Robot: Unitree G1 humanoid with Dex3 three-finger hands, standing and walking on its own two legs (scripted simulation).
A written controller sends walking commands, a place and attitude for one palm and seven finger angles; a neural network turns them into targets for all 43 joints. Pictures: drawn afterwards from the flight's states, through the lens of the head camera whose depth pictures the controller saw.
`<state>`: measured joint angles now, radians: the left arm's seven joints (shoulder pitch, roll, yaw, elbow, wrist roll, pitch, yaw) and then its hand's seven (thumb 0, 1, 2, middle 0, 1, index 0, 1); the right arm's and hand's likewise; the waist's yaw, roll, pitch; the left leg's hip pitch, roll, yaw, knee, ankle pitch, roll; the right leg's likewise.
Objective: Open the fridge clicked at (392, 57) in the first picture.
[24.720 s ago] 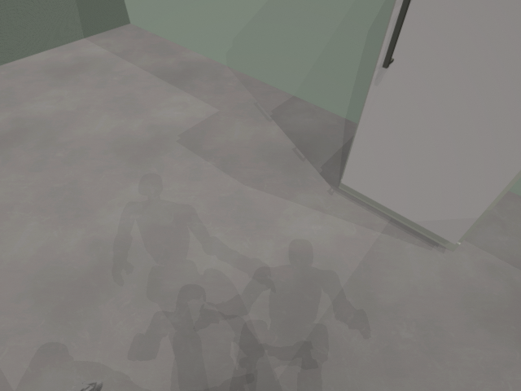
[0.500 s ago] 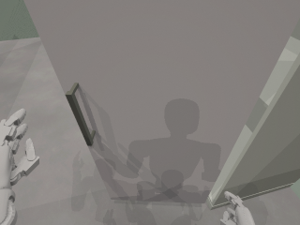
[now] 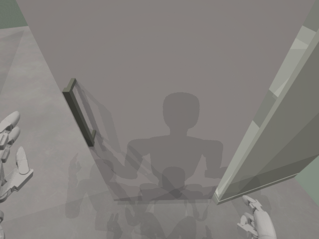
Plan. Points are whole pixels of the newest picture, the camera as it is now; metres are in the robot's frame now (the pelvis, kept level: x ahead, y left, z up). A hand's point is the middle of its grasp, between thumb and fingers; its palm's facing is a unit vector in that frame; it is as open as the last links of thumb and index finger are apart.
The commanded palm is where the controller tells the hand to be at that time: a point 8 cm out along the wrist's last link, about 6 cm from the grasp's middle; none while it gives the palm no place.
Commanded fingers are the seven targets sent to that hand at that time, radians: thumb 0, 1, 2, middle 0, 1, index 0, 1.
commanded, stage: step back with the hand held close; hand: left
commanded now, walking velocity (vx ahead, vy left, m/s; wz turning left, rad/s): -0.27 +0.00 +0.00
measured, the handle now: (82, 116) +0.41 +0.26 +0.08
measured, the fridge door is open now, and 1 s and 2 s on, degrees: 73 73 73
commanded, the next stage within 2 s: stop stepping back and stand still in 1.14 s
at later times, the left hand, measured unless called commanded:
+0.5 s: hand out of the picture +0.12 +0.28 +0.16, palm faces +0.48 -0.77 -0.42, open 7.4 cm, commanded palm +0.07 +0.32 +0.17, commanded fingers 0.00 0.90 0.90 -0.20 -0.30 -0.20 -0.30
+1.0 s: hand out of the picture +0.08 +0.25 +0.16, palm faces +0.31 -0.83 -0.46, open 7.4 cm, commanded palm +0.01 +0.30 +0.17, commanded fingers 0.00 0.90 0.90 -0.20 -0.30 -0.20 -0.30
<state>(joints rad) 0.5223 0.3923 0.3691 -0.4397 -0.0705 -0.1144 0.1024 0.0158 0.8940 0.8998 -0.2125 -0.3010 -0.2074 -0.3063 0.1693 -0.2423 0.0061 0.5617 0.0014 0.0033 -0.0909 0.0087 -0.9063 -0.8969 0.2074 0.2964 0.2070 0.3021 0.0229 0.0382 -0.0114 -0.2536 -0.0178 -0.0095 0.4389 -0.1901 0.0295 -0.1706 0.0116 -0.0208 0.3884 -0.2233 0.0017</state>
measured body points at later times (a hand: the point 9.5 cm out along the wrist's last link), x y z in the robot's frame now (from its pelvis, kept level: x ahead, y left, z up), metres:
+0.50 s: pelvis -0.07 +0.01 -0.01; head -0.06 +0.03 +0.44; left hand +0.09 +0.32 +0.18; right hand +0.11 -0.22 -0.09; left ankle +0.02 +0.10 -0.74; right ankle -0.01 -0.12 -0.74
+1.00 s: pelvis -0.14 +0.00 -0.01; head -0.11 +0.03 +0.44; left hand +0.05 +0.29 +0.19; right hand +0.07 -0.22 -0.08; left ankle +0.02 +0.10 -0.74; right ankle -0.20 -0.11 -0.74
